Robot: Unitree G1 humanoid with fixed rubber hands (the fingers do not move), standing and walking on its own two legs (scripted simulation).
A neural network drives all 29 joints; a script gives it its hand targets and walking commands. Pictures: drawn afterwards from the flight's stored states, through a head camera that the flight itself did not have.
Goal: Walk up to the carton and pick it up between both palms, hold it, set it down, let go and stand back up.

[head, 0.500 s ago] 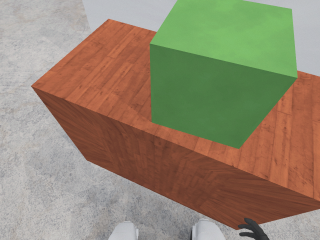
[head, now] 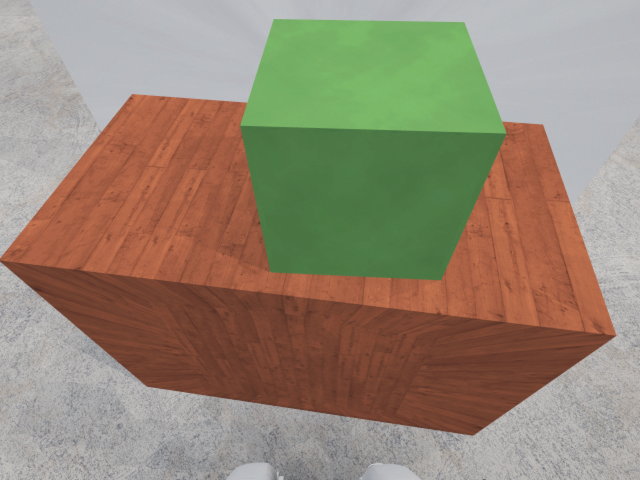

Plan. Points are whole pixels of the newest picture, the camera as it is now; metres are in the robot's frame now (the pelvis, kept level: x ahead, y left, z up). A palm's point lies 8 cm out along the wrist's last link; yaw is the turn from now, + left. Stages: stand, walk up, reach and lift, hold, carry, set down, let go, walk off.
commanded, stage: walk up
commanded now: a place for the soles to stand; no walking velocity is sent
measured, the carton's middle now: (361, 155) +0.55 -0.06 +0.08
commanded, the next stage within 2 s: none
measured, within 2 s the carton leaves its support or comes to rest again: neither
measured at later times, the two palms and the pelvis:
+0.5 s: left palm out of the picture +0.10 +0.26 -0.12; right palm out of the picture +0.05 -0.22 -0.12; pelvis +0.02 +0.03 +0.01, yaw -11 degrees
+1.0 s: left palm (148, 456) +0.17 +0.24 -0.12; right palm out of the picture +0.01 -0.22 -0.14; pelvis +0.04 +0.03 +0.00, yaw -18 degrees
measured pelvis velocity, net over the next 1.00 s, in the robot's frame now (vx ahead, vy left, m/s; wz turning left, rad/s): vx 0.04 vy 0.03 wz -0.31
